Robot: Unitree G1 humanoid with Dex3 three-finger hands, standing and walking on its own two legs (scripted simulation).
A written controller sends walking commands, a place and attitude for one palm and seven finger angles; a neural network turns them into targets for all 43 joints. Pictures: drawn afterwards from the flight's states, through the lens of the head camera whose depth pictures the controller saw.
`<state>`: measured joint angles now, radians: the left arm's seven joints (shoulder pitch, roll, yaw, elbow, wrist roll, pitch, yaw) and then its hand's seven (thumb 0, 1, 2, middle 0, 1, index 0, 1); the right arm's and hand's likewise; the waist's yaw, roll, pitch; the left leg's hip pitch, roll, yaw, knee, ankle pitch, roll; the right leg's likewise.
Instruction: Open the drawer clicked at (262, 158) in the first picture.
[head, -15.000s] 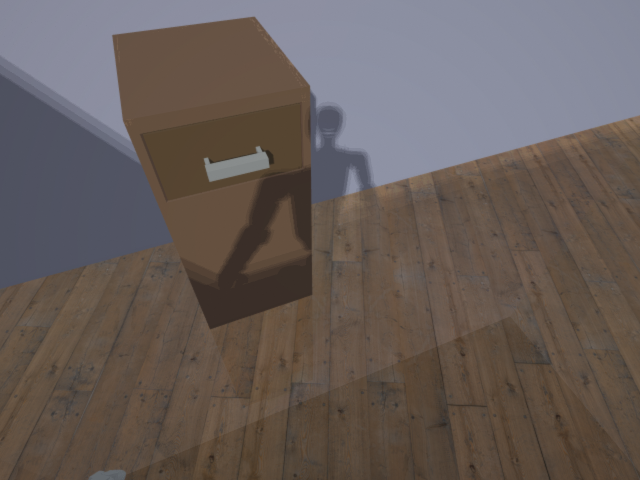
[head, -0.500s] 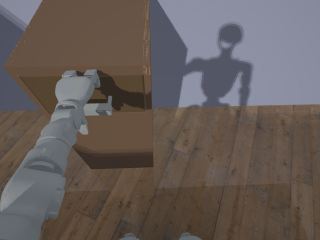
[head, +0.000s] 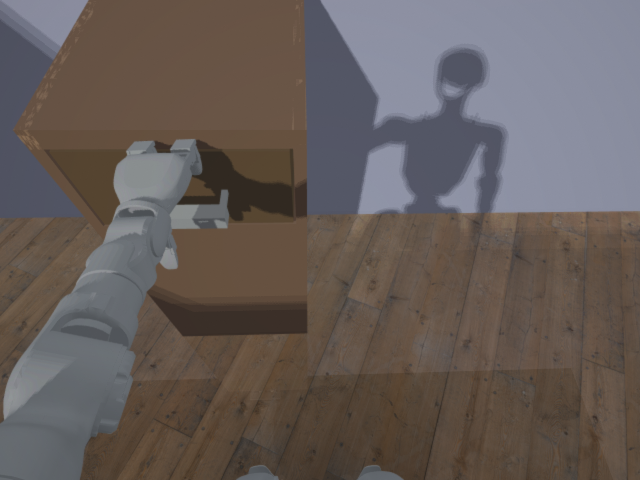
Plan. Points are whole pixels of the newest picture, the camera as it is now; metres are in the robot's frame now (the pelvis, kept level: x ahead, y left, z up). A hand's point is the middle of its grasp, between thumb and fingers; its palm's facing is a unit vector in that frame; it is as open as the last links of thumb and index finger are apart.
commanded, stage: move the hooked fingers above the handle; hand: left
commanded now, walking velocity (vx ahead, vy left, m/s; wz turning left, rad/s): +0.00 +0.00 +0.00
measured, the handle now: (184, 206) +0.53 +0.19 -0.03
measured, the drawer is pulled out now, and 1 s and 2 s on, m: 0.00 0.00 0.00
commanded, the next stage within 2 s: lower the fingers behind the handle in 0.04 s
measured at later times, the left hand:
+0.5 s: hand (170, 211) +0.48 +0.19 +0.02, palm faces -0.07 -0.01 -1.00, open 13.8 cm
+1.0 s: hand (180, 220) +0.48 +0.18 -0.01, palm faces -0.03 -0.01 -1.00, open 13.7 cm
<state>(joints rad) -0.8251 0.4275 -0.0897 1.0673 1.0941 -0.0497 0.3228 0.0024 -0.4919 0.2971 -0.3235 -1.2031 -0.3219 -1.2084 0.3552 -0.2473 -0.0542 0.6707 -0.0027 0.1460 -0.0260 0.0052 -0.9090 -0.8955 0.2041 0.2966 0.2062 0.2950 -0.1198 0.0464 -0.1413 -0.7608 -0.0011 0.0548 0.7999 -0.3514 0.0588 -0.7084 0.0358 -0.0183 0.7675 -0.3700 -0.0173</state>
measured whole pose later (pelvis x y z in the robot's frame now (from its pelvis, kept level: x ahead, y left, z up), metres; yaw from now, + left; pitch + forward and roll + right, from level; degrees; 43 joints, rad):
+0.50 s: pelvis +0.00 +0.00 +0.00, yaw +0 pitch +19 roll -2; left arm -0.82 0.42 -0.10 1.08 1.11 -0.02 0.33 0.00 -0.49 0.30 -0.32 -1.20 -0.32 -1.24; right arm 0.34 -0.24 -0.05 0.66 0.00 0.16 -0.02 0.00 -0.91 -0.90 0.20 0.30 0.21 0.30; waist -0.11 0.04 -0.16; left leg -0.79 0.01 0.05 0.83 -0.37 0.05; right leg -0.74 0.04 -0.03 0.80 -0.39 -0.02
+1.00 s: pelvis -0.01 +0.00 -0.02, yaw +0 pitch +22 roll -2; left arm -0.89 0.40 -0.09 1.18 1.12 0.01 0.43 0.00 -0.49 0.30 -0.33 -1.21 -0.33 -1.26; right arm 0.35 -0.24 -0.04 0.69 -0.01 0.16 -0.03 0.01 -0.91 -0.90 0.20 0.30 0.21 0.30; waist -0.15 0.05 -0.17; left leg -0.93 0.01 0.03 0.93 -0.39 0.05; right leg -0.87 0.04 -0.05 0.89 -0.41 -0.02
